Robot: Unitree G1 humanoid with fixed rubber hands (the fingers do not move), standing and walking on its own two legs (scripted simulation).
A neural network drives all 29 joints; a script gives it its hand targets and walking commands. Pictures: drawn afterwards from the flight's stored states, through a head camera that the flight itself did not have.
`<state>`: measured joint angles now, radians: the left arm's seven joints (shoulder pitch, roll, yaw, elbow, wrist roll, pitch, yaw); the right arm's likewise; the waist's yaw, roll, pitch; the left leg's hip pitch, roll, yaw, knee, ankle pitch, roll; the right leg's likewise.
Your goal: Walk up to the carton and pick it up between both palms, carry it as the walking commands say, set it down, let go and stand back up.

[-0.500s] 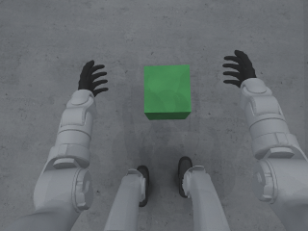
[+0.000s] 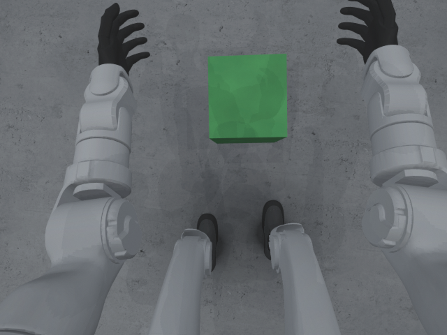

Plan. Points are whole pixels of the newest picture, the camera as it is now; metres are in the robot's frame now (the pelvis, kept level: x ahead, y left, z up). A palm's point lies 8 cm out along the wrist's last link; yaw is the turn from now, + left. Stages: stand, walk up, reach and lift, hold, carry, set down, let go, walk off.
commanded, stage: reach and lift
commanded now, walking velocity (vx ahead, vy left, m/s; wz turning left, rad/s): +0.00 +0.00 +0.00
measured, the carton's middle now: (246, 105) +0.53 -0.04 -0.53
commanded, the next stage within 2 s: none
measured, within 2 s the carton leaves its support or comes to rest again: neither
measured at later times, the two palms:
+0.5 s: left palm (151, 89) +0.52 +0.16 -0.25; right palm (341, 75) +0.53 -0.22 -0.26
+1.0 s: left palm (172, 105) +0.52 +0.16 -0.39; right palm (321, 95) +0.52 -0.22 -0.39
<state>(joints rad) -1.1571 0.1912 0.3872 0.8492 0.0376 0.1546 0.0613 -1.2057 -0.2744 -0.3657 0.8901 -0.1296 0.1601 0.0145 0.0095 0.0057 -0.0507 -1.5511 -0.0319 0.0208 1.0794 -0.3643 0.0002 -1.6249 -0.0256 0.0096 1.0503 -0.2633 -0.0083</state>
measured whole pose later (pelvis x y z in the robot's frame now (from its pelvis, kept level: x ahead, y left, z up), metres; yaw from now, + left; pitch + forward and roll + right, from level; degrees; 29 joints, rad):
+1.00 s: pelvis -0.07 +0.00 -0.25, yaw +1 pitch +31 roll +2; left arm -1.64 0.37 0.13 1.15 -0.21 0.17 0.15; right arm -1.72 -0.50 -0.06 1.25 0.20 0.17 -0.07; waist -0.01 0.01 0.51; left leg -2.04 -0.04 0.02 2.12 -0.63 -0.02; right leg -2.14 -0.02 0.01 2.06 -0.47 -0.03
